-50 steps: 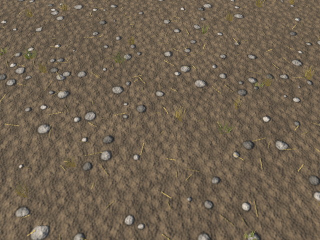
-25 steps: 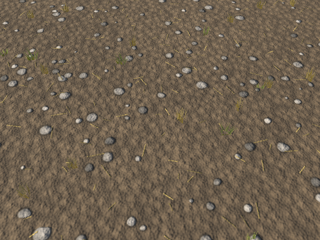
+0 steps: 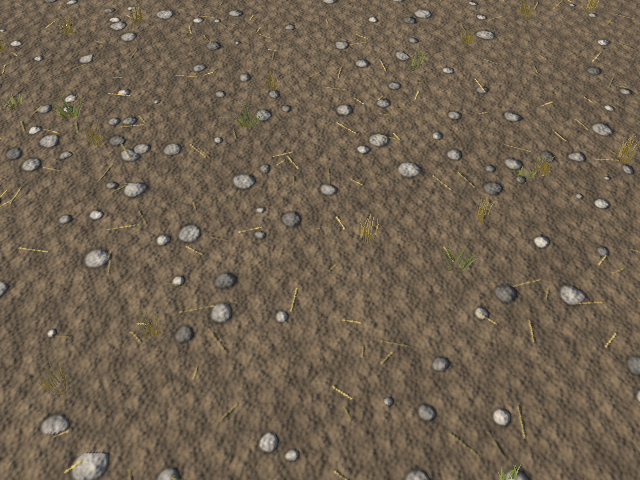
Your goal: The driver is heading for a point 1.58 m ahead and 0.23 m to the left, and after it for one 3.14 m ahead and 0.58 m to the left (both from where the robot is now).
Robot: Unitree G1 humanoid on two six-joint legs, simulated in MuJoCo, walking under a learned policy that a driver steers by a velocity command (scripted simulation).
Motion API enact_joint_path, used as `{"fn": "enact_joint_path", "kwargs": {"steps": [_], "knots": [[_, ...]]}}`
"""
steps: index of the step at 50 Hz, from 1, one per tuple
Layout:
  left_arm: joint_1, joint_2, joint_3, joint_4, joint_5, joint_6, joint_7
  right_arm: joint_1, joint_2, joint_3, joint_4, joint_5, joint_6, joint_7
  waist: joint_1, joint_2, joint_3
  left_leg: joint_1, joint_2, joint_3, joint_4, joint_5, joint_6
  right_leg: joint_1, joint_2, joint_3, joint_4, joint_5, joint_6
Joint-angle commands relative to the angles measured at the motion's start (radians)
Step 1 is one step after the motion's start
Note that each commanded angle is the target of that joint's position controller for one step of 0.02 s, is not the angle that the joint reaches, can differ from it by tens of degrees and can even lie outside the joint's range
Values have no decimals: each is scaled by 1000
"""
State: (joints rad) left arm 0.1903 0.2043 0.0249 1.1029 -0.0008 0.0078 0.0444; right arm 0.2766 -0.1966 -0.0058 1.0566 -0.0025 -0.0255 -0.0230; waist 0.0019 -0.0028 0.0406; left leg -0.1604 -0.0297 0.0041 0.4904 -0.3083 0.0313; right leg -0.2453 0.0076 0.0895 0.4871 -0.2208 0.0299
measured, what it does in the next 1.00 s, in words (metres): walks ahead: right foot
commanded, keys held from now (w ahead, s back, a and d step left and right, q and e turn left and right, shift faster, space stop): no key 0.58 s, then w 0.42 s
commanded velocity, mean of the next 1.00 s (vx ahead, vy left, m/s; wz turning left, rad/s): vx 0.11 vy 0.00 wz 0.00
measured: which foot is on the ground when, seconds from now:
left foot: down 0.00-0.90, up 0.92-1.00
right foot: down 0.00-0.64, up 0.66-0.88, down 0.90-1.00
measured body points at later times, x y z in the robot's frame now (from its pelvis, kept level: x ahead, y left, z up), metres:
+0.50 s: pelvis +0.00 +0.01 +0.00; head +0.02 +0.01 +0.45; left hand +0.02 +0.25 -0.16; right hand +0.00 -0.23 -0.15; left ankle -0.03 +0.10 -0.74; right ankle +0.03 -0.14 -0.74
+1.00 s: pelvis +0.11 -0.06 +0.00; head +0.11 -0.07 +0.45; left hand +0.12 +0.21 -0.13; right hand +0.12 -0.32 -0.15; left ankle +0.01 +0.08 -0.65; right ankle +0.09 -0.15 -0.74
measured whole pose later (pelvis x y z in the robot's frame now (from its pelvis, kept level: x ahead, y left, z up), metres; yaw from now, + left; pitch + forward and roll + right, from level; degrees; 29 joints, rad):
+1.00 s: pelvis +0.11 -0.06 +0.00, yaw +0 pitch +1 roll +0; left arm 0.29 0.22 0.05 1.08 -0.01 -0.12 -0.01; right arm 0.36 -0.26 -0.04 0.98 0.04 -0.09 -0.01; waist 0.01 0.04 -0.02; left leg -0.37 0.01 -0.03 1.10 -0.38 0.07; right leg -0.23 0.02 -0.06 0.50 -0.29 -0.05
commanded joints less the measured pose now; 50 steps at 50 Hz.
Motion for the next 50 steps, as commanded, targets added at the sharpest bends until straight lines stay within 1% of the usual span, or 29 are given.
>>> {"fn": "enact_joint_path", "kwargs": {"steps": [1,14,29,30,31,32,33,34,35,36,37,38,39,40,41,42,43,44,45,46,47,48,49,50], "knots": [[26,97,13,-17,0,-6,4,60,-97,-15,-19,0,-6,-2,0,8,4,-91,53,-51,-121,119,14,62,-16,2,-49,148,-39],[49,90,6,3,-1,-6,7,94,-85,-12,-12,1,-5,-2,1,8,10,-84,52,-52,-128,137,17,56,-18,-2,-52,148,-33],[76,82,2,12,-3,-6,10,122,-75,-12,-8,2,-4,-2,0,7,17,-78,51,-52,-131,153,20,51,-20,-6,-53,150,-28],[93,67,-1,20,-2,-5,10,140,-68,-11,1,2,-3,-3,0,16,-7,-69,48,-52,-148,46,24,62,-5,-24,-46,70,-27],[93,64,-1,21,-5,-5,11,148,-88,-18,4,8,0,-6,-7,37,8,-76,52,-74,-174,-135,41,32,25,-58,-6,-55,-30],[80,69,2,13,-10,-9,10,151,-130,-31,-3,16,3,-10,-18,85,36,-84,91,-140,-215,-331,79,-32,58,-101,70,-193,-35],[42,74,3,-9,-11,-20,7,176,-162,-42,-6,23,2,-13,-38,133,76,-76,180,-264,-284,-492,133,-135,58,-120,159,-243,-43],[0,70,0,-37,-14,-38,0,181,-196,-55,-13,26,-5,-15,-51,173,124,-84,289,-401,-350,-556,193,-209,20,-116,254,-223,-54],[-34,70,1,-57,-20,-57,-8,177,-204,-62,-20,21,-16,-16,-55,169,167,-83,356,-485,-386,-520,235,-282,-24,-89,337,-219,-67],[-52,76,5,-69,-25,-72,-16,177,-189,-61,-26,13,-29,-14,-56,150,183,-32,385,-513,-392,-437,252,-369,-56,-64,411,-256,-77],[-49,80,8,-75,-30,-86,-24,173,-173,-60,-33,13,-39,-10,-47,124,176,33,387,-497,-379,-353,247,-430,-83,-49,431,-268,-89],[-47,82,11,-79,-34,-99,-32,163,-164,-60,-43,21,-44,-7,-40,102,157,79,365,-443,-365,-275,223,-438,-98,-50,380,-255,-98],[-55,86,13,-84,-36,-110,-37,153,-163,-61,-52,30,-45,-5,-37,93,133,92,330,-371,-353,-205,194,-393,-98,-66,292,-229,-100],[-59,81,14,-85,-37,-117,-43,147,-171,-63,-57,33,-43,-3,-34,98,108,71,289,-302,-336,-152,174,-311,-77,-100,214,-196,-95],[-35,71,15,-76,-37,-120,-48,139,-184,-65,-61,36,-38,-1,-16,108,88,12,254,-240,-312,-127,161,-192,-48,-140,137,-147,-87],[27,65,20,-51,-37,-119,-52,127,-192,-67,-66,40,-32,1,17,107,66,-72,224,-191,-271,-125,151,-43,-11,-185,62,-49,-76],[106,74,30,-17,-36,-113,-52,130,-190,-66,-70,40,-30,3,45,96,42,-152,198,-169,-220,-107,143,99,29,-211,37,5,-63],[198,90,42,11,-35,-106,-48,113,-186,-62,-80,38,-34,4,92,81,14,-216,172,-144,-136,-26,125,221,40,-200,22,3,-67],[316,147,62,29,-33,-106,-40,68,-140,-47,-103,32,-43,10,151,-42,-18,-316,100,-49,137,59,71,343,-97,0,-83,-85,-115],[442,279,86,31,-26,-109,-40,67,-47,-24,-149,19,-65,11,159,-311,-103,-531,-18,43,509,-149,10,494,-358,471,-255,-209,-258],[407,232,66,35,-4,-126,-50,60,-74,-32,-162,45,-80,10,125,-240,-89,-631,-3,-88,723,-232,27,441,-433,693,-337,-387,-334],[290,178,47,-3,-7,-138,-54,27,-116,-39,-177,64,-92,16,82,-142,15,-710,66,-118,792,-143,59,363,-414,589,-333,-419,-306],[203,136,32,-34,-8,-142,-62,15,-133,-45,-174,59,-98,21,54,-99,51,-698,110,-103,777,-36,72,303,-354,443,-338,-330,-264],[154,122,23,-53,-6,-140,-69,12,-141,-54,-168,43,-100,19,30,-70,61,-663,139,-92,720,44,72,254,-307,330,-349,-200,-232]]}}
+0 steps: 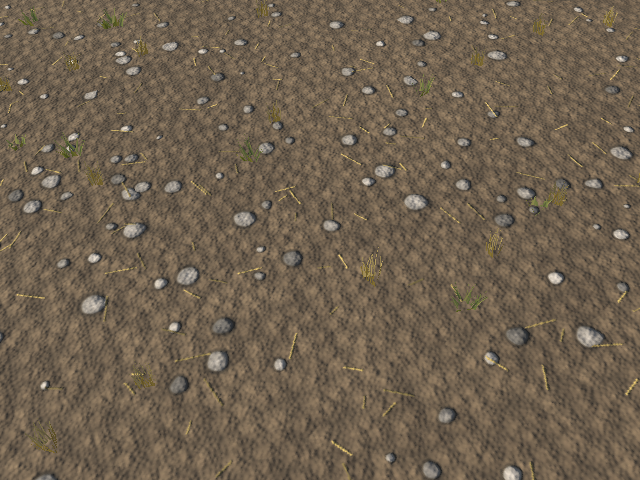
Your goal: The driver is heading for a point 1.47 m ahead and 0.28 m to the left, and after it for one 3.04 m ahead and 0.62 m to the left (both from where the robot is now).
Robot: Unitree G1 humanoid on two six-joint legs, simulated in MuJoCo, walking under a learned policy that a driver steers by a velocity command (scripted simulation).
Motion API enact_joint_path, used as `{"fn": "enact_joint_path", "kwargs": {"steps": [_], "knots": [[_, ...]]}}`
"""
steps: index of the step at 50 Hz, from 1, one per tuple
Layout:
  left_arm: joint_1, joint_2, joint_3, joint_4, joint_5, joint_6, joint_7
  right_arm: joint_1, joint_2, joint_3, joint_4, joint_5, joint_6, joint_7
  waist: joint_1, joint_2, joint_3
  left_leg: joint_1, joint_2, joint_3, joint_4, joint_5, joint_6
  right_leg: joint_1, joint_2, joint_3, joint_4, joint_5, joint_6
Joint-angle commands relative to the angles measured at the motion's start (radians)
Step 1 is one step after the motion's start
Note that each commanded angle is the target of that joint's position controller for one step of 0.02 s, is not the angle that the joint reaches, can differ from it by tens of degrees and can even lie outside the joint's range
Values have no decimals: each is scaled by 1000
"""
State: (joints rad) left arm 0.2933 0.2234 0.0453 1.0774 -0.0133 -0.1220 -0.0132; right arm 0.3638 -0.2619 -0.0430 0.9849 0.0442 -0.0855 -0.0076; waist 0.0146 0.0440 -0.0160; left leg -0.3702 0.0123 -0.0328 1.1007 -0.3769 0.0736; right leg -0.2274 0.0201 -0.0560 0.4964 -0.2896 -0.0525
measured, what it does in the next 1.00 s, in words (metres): walks ahead: left foot, then right foot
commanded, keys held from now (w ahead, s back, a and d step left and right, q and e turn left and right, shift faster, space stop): w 0.92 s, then w+q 0.08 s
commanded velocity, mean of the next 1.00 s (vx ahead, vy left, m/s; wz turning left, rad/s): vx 0.48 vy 0.00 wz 0.01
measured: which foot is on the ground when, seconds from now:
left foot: up 0.00-0.38, down 0.40-0.96, up 0.98-1.00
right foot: down 0.00-0.42, up 0.44-0.92, down 0.94-1.00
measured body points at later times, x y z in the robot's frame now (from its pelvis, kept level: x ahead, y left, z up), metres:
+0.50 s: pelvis +0.28 +0.05 -0.01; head +0.31 +0.05 +0.44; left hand +0.25 +0.31 -0.16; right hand +0.43 -0.21 -0.12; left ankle +0.36 +0.13 -0.74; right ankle +0.10 -0.10 -0.63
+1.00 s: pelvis +0.57 -0.01 -0.01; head +0.60 -0.02 +0.43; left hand +0.75 +0.24 -0.11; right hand +0.54 -0.28 -0.16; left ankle +0.39 +0.13 -0.68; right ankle +0.67 -0.11 -0.74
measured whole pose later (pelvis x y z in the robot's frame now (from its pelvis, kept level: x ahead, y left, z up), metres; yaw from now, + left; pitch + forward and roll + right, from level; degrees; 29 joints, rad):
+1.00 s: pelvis +0.57 -0.01 -0.01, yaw +1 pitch +2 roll +1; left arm 0.05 0.24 0.05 0.84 0.00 -0.11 -0.03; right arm 0.38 -0.26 -0.05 1.01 0.02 -0.07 0.00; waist -0.04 0.01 0.03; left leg -0.16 0.00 -0.03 0.87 -0.47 0.03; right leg -0.48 -0.02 -0.06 0.57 -0.13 -0.06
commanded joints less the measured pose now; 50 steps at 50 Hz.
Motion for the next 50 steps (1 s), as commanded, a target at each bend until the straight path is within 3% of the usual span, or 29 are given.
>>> {"fn": "enact_joint_path", "kwargs": {"steps": [1,3,6,10,14,16,17,18,19,20,21,22,23,24,25,27,28,30,34,37,41,43,45,46,47,48,49,50], "knots": [[42,83,-5,-33,11,-5,-13,-78,-89,-26,-95,-14,-36,6,3,-119,118,-403,117,-42,53,161,24,202,-275,374,-365,-4,-122],[96,80,-10,-21,14,5,-5,-82,-61,-27,-91,-19,-22,15,0,-128,106,-363,122,-3,-4,218,0,187,-229,258,-370,195,-111],[144,118,-6,-16,16,13,13,-199,-31,-19,-141,-27,-8,16,14,-96,119,-414,121,22,-138,292,-42,190,-227,195,-384,366,-135],[172,138,-3,-31,13,21,29,-379,-11,-2,-205,-21,-14,27,54,-104,143,-334,78,70,-413,436,-56,153,-200,126,-419,361,-124],[225,138,4,-16,-2,31,33,-477,-22,3,-248,-13,-20,47,59,-110,170,-327,56,63,-535,441,-25,263,-248,112,-392,398,-121],[213,152,13,-20,-1,39,35,-473,-42,-3,-258,-14,-28,59,30,-119,144,-287,39,67,-569,387,4,336,-272,99,-328,529,-106],[197,166,18,-27,2,44,36,-433,-64,-13,-252,-15,-30,60,-1,-139,103,-212,14,81,-570,354,20,359,-276,93,-269,692,-95],[183,179,24,-34,8,51,36,-354,-95,-28,-234,-15,-29,57,-49,-166,36,-95,-22,103,-558,319,39,373,-271,84,-167,880,-85],[162,174,22,-43,14,60,34,-184,-137,-53,-184,-12,-26,51,-135,-169,-65,119,-55,125,-566,319,67,330,-232,52,29,986,-61],[148,153,10,-69,23,61,31,4,-192,-72,-137,-20,-20,40,-208,-127,-193,448,70,-15,-531,312,120,106,-191,37,310,777,-33],[287,1,-30,-80,18,39,15,115,-278,-90,-104,-45,-17,39,-136,150,-379,822,345,-537,-633,57,293,-295,11,44,733,131,31],[261,45,-22,-61,-3,4,6,98,-199,-65,-102,-45,-16,40,-149,163,-413,818,381,-772,-803,-1,296,-412,34,204,882,-250,12],[148,127,2,-106,-32,-13,3,-5,-150,-49,-110,-35,-20,39,-124,128,-219,666,346,-609,-820,20,232,-505,-29,187,926,-205,-5],[71,144,4,-129,-35,-20,10,-106,-114,-37,-132,-33,-23,40,-92,29,-114,480,312,-451,-844,127,199,-481,-88,156,883,-105,-12],[40,138,12,-135,-23,-16,20,-167,-89,-29,-137,-42,-29,46,-54,-30,-53,326,274,-343,-874,222,177,-431,-128,139,816,-36,-10],[87,93,16,-127,-10,17,28,-200,-52,-18,-124,-53,-36,56,9,14,-19,170,213,-216,-935,277,160,-316,-171,142,733,16,-9],[100,72,15,-125,-8,29,30,-184,-56,-20,-111,-50,-39,56,18,20,-5,134,204,-182,-958,298,171,-304,-177,132,705,20,-4],[50,81,20,-150,-2,42,35,-150,-85,-25,-88,-49,-41,45,22,19,35,102,194,-130,-994,325,182,-353,-188,120,628,77,15],[-122,88,24,-212,10,35,29,-73,-118,-31,-65,-44,-30,15,-19,1,69,170,180,-77,-1011,360,162,-463,-185,104,365,302,45],[-237,70,15,-244,4,25,17,-20,-134,-33,-50,-34,-23,6,-58,3,81,201,161,-28,-1010,357,135,-417,-142,63,175,415,47],[-346,76,8,-288,-7,19,-6,54,-142,-38,-14,-25,-7,2,-92,4,108,342,213,-34,-961,356,130,-444,-118,61,63,374,35],[-359,92,10,-307,-8,13,-18,59,-150,-44,-6,-23,4,-1,-80,12,105,415,248,-47,-914,401,117,-444,-110,66,28,299,10],[-293,125,23,-300,-9,7,-24,32,-166,-50,-11,-23,15,-4,-31,36,61,446,254,-43,-828,583,95,-327,-76,39,4,223,-19],[-185,155,41,-270,-7,5,-22,7,-163,-49,-18,-24,21,-4,31,38,-5,433,220,-9,-697,752,75,-173,-39,6,-16,219,-41],[-5,211,68,-219,-1,5,-13,10,-128,-34,-28,-31,23,-3,102,12,-125,315,161,22,-473,749,45,105,-66,39,6,239,-79],[153,317,95,-195,22,7,-5,98,-34,-3,-53,-43,11,4,103,-174,-301,-49,37,76,-72,396,-19,523,-335,409,5,178,-203],[185,281,83,-182,14,12,-8,131,8,12,-37,-25,-12,9,97,-323,-403,-277,-76,-34,159,-185,-37,657,-459,776,-164,34,-283],[127,207,59,-193,9,9,-7,48,-113,-21,-51,5,-27,11,105,-228,-273,-372,-16,-121,252,-160,-16,553,-426,675,-189,-19,-224]]}}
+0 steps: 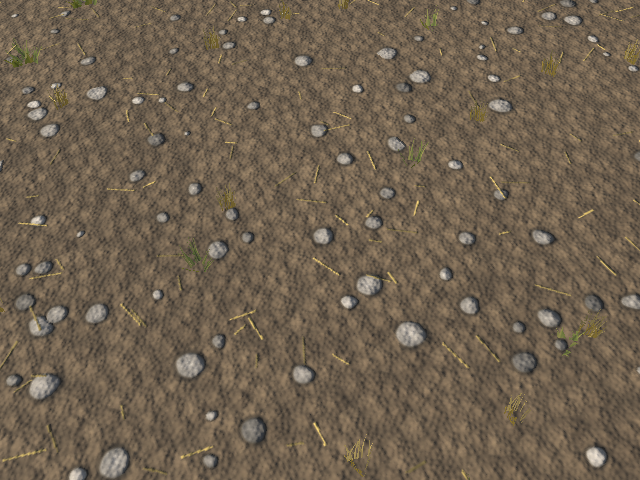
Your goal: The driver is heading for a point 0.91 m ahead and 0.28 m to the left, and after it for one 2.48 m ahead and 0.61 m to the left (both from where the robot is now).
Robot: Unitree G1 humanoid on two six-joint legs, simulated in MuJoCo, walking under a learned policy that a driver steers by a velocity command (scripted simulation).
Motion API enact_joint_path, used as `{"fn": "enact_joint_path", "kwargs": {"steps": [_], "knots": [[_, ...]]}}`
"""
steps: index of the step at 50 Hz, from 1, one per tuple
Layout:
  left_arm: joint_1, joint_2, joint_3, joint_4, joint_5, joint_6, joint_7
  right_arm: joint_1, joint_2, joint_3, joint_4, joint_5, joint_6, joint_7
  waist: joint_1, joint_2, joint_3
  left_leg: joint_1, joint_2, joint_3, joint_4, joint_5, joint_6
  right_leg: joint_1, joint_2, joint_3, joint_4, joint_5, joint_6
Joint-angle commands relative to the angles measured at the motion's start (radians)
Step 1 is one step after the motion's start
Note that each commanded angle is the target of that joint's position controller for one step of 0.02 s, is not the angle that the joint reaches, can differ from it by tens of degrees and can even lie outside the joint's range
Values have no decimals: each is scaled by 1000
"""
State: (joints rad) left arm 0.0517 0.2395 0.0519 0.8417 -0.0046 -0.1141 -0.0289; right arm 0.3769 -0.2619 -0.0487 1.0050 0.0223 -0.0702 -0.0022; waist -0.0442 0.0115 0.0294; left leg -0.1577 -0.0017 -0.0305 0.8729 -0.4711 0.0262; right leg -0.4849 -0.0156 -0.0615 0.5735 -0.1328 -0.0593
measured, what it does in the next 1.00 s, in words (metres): walks ahead, turning left: left foot, then right foot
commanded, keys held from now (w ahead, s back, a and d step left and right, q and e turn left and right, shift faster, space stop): w+q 0.64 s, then q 0.10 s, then no key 0.26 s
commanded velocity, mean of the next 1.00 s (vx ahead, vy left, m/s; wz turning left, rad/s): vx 0.41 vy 0.00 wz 0.43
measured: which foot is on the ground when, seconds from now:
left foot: up 0.00-0.48, down 0.50-0.96, up 0.98-1.00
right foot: down 0.00-0.52, up 0.54-0.94, down 0.96-1.00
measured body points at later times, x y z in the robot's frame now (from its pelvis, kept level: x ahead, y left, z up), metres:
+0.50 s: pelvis +0.27 +0.04 -0.01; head +0.31 +0.05 +0.44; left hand +0.20 +0.30 -0.15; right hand +0.52 -0.15 -0.10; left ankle +0.38 +0.15 -0.72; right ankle +0.11 -0.10 -0.72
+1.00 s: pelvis +0.52 +0.10 +0.00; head +0.55 +0.12 +0.45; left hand +0.58 +0.42 -0.09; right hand +0.73 -0.11 -0.12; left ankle +0.38 +0.15 -0.71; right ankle +0.68 +0.07 -0.72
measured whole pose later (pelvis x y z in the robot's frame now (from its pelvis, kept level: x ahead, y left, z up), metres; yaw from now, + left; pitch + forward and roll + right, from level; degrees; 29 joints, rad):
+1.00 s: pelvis +0.52 +0.10 +0.00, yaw +29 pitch +2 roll +0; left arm 0.06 0.25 0.05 0.76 0.04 -0.11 -0.01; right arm 0.26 -0.28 -0.08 0.77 0.00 -0.03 -0.03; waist -0.05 0.00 0.03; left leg -0.22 -0.12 -0.16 0.73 -0.50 0.04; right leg -0.48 0.02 0.00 0.49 -0.04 -0.03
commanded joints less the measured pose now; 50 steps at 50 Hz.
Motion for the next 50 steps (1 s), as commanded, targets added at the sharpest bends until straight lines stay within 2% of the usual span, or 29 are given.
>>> {"fn": "enact_joint_path", "kwargs": {"steps": [1,2,3,4,5,7,11,14,17,20,23,24,25,26,27,28,29,30,31,32,35,37,40,43,46,47,48,49,50], "knots": [[283,151,40,23,2,0,13,-43,-134,-21,-96,37,-48,3,140,-147,-205,-601,54,-95,465,26,45,665,-359,518,-283,-127,-173],[208,119,30,16,6,-3,10,-79,-121,-24,-99,27,-42,-4,107,-80,-128,-557,97,-80,400,110,41,518,-317,401,-326,-60,-147],[164,88,22,15,10,-9,8,-75,-112,-34,-94,17,-27,-10,73,-91,-83,-506,129,-85,338,165,40,426,-278,308,-364,-21,-123],[148,78,20,22,18,-12,6,-49,-87,-34,-87,15,-10,-9,50,-110,-64,-450,142,-87,315,200,37,362,-256,249,-395,2,-112],[151,78,22,31,20,-15,6,-31,-60,-33,-80,16,3,-8,39,-107,-53,-429,145,-83,304,218,34,330,-245,202,-416,39,-116],[167,101,31,48,23,-20,14,-48,-43,-36,-92,16,21,-9,27,-86,-21,-468,146,-89,272,277,27,312,-240,120,-441,127,-120],[196,121,38,64,26,-14,37,-147,-42,-42,-134,4,21,-1,41,-65,13,-564,131,-97,91,458,8,363,-229,5,-457,208,-109],[216,138,41,66,19,-7,49,-247,-24,-32,-171,-2,16,18,71,-54,40,-548,122,-26,-71,558,9,389,-220,-71,-470,216,-90],[283,150,47,86,10,10,57,-348,-7,-21,-222,-3,15,37,110,-36,74,-596,115,19,-165,544,25,499,-252,-108,-443,264,-88],[307,166,54,93,-1,34,58,-404,-9,-19,-271,2,15,58,113,-45,83,-612,92,73,-214,442,50,605,-285,-140,-370,397,-80],[263,212,66,70,-9,54,68,-329,-60,-44,-290,6,20,70,36,-108,-4,-411,-4,163,-215,296,103,624,-285,-180,-174,870,-50],[245,226,68,63,-10,61,70,-225,-100,-64,-272,11,21,68,-26,-120,-64,-271,-42,176,-228,270,130,600,-274,-187,-23,957,-37],[220,226,65,52,-16,62,70,-65,-161,-98,-234,11,22,56,-115,-96,-148,-21,-75,154,-318,344,171,494,-232,-202,200,866,-2],[238,173,48,25,10,49,67,52,-259,-127,-207,5,32,30,-129,71,-233,276,105,-138,-335,368,234,208,-166,-196,528,340,44],[299,54,12,-29,11,9,50,-4,-317,-128,-240,1,21,31,-13,244,-344,540,332,-752,-501,241,443,-181,71,-16,862,-446,95],[182,137,27,-54,-30,-36,32,34,-236,-102,-241,-11,14,35,-82,119,-368,556,335,-768,-586,230,409,-293,28,167,901,-426,64],[125,145,28,-76,-53,-52,25,-1,-180,-88,-238,-12,3,34,-68,85,-241,456,301,-602,-577,286,362,-344,-18,159,848,-348,38],[123,139,28,-65,-36,-55,31,-79,-143,-77,-252,-4,-5,36,-12,-19,-146,288,249,-469,-579,385,319,-299,-67,153,742,-273,33],[126,155,41,-56,-8,-46,39,-142,-109,-67,-269,-5,-8,34,24,-27,-111,161,212,-383,-589,471,292,-223,-97,148,653,-234,41],[148,159,47,-54,0,-30,39,-171,-96,-59,-285,-11,-9,30,53,-18,-95,78,188,-345,-614,515,285,-160,-113,150,614,-208,51],[134,131,45,-81,20,4,49,-168,-153,-71,-294,-15,-10,10,78,-10,-58,-63,156,-242,-611,865,281,-104,-91,110,481,-165,107],[71,107,36,-109,25,12,54,-149,-178,-79,-293,-12,2,-6,64,18,-53,-114,101,-165,-580,962,243,-81,-49,82,324,-54,127],[4,82,22,-125,15,11,39,-111,-157,-73,-288,-3,29,-22,16,76,-99,-110,53,-113,-538,888,173,8,6,59,93,188,118],[-51,101,22,-149,11,10,21,-76,-138,-63,-274,-8,40,-28,-14,96,-107,-45,92,-176,-495,765,154,25,20,82,-9,242,101],[-6,147,37,-145,25,-5,14,-97,-122,-55,-275,-16,40,-33,18,107,-112,49,133,-253,-381,761,139,49,13,102,-85,177,49],[43,149,38,-132,34,-14,15,-120,-111,-49,-279,-14,39,-33,55,97,-123,49,102,-243,-311,767,115,128,10,88,-165,271,24],[89,189,44,-131,53,-23,20,-112,-84,-39,-295,-27,33,-32,62,39,-192,0,36,-218,-187,680,74,292,-80,158,-144,609,-18],[130,226,45,-137,76,-17,24,19,-58,-30,-287,-28,25,-30,24,-131,-307,-185,-57,-171,48,306,12,563,-280,349,-65,987,-179],[186,157,33,-115,56,1,20,75,-85,-26,-273,-20,27,-23,43,-277,-421,-298,-94,-147,218,-230,-38,666,-409,538,-93,989,-302]]}}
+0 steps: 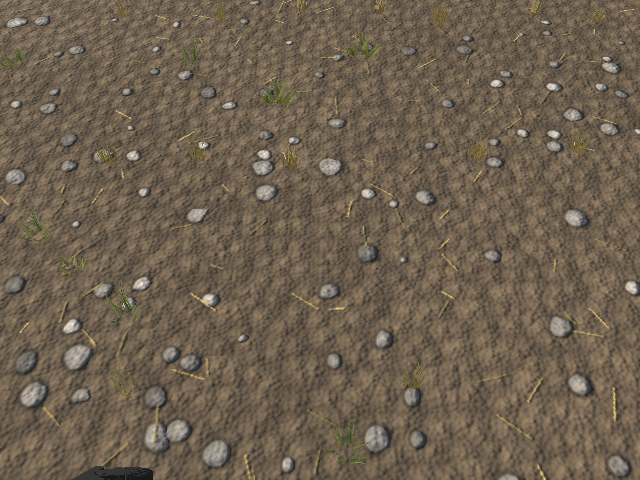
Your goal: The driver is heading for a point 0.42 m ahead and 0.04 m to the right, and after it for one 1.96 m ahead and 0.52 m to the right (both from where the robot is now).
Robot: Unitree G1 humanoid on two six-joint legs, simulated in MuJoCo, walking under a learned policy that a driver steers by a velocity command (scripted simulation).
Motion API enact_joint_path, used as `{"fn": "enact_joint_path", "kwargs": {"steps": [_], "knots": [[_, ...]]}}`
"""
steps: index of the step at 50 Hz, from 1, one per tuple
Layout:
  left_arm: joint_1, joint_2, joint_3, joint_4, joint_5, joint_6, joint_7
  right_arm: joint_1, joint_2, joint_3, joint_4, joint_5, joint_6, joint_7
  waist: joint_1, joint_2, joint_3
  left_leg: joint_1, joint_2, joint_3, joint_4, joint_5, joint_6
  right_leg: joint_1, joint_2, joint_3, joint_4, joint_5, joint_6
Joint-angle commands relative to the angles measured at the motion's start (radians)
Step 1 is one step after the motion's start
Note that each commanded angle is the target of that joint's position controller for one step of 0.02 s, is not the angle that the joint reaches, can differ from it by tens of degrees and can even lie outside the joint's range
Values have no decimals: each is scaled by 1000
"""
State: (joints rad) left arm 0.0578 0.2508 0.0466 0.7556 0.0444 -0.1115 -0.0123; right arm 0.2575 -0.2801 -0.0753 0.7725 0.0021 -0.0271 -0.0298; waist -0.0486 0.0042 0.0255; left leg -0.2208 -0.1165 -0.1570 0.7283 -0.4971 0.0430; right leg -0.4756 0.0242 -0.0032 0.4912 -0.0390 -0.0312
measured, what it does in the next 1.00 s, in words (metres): walks ahead: left foot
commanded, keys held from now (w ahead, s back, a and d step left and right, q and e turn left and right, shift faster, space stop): no key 0.46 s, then w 0.40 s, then w+e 0.14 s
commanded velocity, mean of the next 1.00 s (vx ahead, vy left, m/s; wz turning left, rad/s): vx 0.19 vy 0.00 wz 0.03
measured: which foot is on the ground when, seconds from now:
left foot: up 0.00-0.22, down 0.24-0.70, up 0.72-1.00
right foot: down 0.00-1.00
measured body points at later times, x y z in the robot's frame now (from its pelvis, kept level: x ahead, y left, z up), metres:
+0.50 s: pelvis +0.07 +0.01 +0.01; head +0.08 +0.02 +0.46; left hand +0.18 +0.27 -0.12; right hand +0.15 -0.24 -0.12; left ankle +0.04 +0.14 -0.72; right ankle +0.12 -0.11 -0.72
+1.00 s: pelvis +0.23 +0.01 +0.02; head +0.26 +0.00 +0.47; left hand +0.19 +0.27 -0.12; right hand +0.44 -0.23 -0.08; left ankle +0.39 +0.16 -0.68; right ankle +0.13 -0.10 -0.72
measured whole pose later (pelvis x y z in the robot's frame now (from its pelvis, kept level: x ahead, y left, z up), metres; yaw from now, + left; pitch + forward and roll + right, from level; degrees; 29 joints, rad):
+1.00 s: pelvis +0.23 +0.01 +0.02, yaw -1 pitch +2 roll +0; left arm 0.43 0.22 0.04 0.98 -0.02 -0.07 0.00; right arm 0.05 -0.25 -0.06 0.79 0.02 -0.09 0.02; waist 0.09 0.02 0.01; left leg -0.60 0.07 -0.02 0.64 -0.06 -0.02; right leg 0.01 0.02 0.01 0.24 -0.28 -0.03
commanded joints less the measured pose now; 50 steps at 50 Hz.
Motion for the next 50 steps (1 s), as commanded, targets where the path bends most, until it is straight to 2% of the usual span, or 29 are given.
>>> {"fn": "enact_joint_path", "kwargs": {"steps": [1,2,3,5,7,9,11,12,13,14,15,16,19,23,25,26,28,30,32,33,34,35,36,37,39,42,46,48,50], "knots": [[165,108,24,-31,-28,13,-1,161,-139,-16,-33,9,0,10,56,-160,-374,-280,63,-44,439,-218,-75,594,-429,506,-44,581,-314],[119,104,21,-36,-36,30,-1,87,-141,-20,-39,14,25,5,58,-99,-280,-321,91,-16,479,-160,-95,503,-383,464,-84,316,-269],[64,87,9,-42,-33,43,-2,50,-128,-19,-40,11,50,-1,47,-70,-197,-321,117,10,444,-118,-105,381,-342,412,-135,117,-234],[-24,102,10,-47,-19,65,-3,49,-83,-12,-33,6,80,-6,7,-118,-97,-199,148,61,254,-40,-108,160,-247,290,-221,-115,-168],[-23,110,16,-37,-15,75,2,57,-39,2,-14,-2,73,-8,17,-164,-99,-88,135,113,90,16,-103,113,-189,201,-231,-115,-155],[6,110,16,-20,-26,78,8,64,-40,1,6,-4,61,-6,21,-154,-142,-18,132,126,-48,145,-88,151,-196,194,-211,-150,-161],[15,98,10,-9,-38,83,13,72,-40,0,24,-10,57,-1,7,-137,-140,73,119,150,-206,281,-59,124,-183,181,-197,-288,-128],[40,79,2,3,-38,81,13,50,-53,0,14,-24,55,0,12,-112,-124,102,146,118,-245,316,-37,90,-166,174,-195,-386,-80],[49,70,-3,8,-30,78,9,25,-88,-3,-5,-34,54,-3,29,-62,-94,94,217,39,-284,297,-5,56,-136,146,-157,-448,-33],[66,74,3,2,-27,76,7,7,-131,-15,12,-22,53,-5,78,58,-49,-44,219,23,-288,111,29,106,-64,62,-132,-404,4],[38,79,2,7,-20,74,9,-8,-80,-5,11,-20,43,-2,60,68,-27,-133,202,26,-327,3,25,188,-52,41,-81,-324,24],[40,72,3,11,-25,73,11,-16,-55,4,17,-25,32,-1,67,83,-18,-166,199,28,-346,-3,7,226,-52,37,-55,-269,19],[77,68,4,42,-30,77,20,-12,-54,5,29,-18,3,-1,70,70,-16,-138,186,48,-318,144,-23,238,-59,41,-23,-160,-5],[81,65,6,70,-35,78,19,28,-57,5,54,-9,-4,-3,55,31,-40,-89,177,61,-279,276,-20,255,-61,37,2,-29,-5],[95,62,8,93,-43,84,21,66,-67,1,75,-2,2,-4,46,47,-43,-84,172,54,-306,79,5,239,-21,-4,40,-232,-6],[89,69,12,96,-49,85,22,72,-85,-6,75,4,5,-4,38,70,-10,-90,189,19,-334,-48,36,186,3,-28,78,-364,-7],[51,65,13,82,-62,64,17,109,-114,-13,75,13,-7,-4,14,134,70,-49,300,-148,-435,-198,116,35,23,-61,185,-413,-11],[31,62,13,71,-71,29,7,105,-139,-21,80,23,-28,-4,17,166,130,0,397,-274,-461,-106,177,-53,-14,-34,217,-359,-43],[98,64,19,98,-72,4,-6,60,-121,-18,76,26,-39,0,66,161,96,4,377,-211,-405,76,152,57,-26,-29,114,-313,-70],[186,79,28,137,-73,1,-9,13,-108,-15,64,25,-38,3,108,140,61,-65,327,-136,-354,136,114,215,-23,-19,52,-262,-80],[273,136,48,167,-71,-1,-9,-46,-78,-6,33,26,-43,2,145,42,43,-157,226,-4,-196,261,53,335,-78,104,-37,-286,-111],[392,240,80,203,-71,-2,-12,-60,-30,4,1,21,-59,-1,165,-228,-6,-348,80,165,136,265,-30,542,-235,431,-166,-277,-211],[455,215,67,206,-56,-1,-16,-62,-50,0,-9,20,-76,-1,189,-290,-48,-531,58,95,379,-46,-44,666,-383,705,-273,-200,-296],[393,160,45,194,-50,-4,-14,-46,-75,-9,-1,37,-85,8,140,-174,-16,-601,120,44,494,-39,-14,654,-394,645,-242,-178,-275],[305,121,30,161,-52,-1,-13,-59,-56,-6,11,36,-86,20,104,-63,19,-629,198,71,475,124,22,585,-332,451,-258,-145,-219],[312,94,14,170,-49,16,-5,-84,-31,-9,8,18,-71,34,90,-90,23,-535,232,122,316,256,-1,500,-252,262,-318,-9,-175],[335,153,23,175,-53,29,21,-234,14,13,-47,10,-73,40,111,-66,49,-437,188,164,-6,399,-55,402,-212,171,-352,34,-174],[349,175,30,177,-59,32,26,-281,-2,15,-59,19,-78,48,120,-90,55,-358,158,173,-111,465,-71,357,-210,161,-352,2,-171],[366,171,33,183,-71,33,27,-314,-26,13,-74,25,-82,54,118,-102,67,-311,153,153,-161,504,-67,347,-234,188,-343,-27,-165]]}}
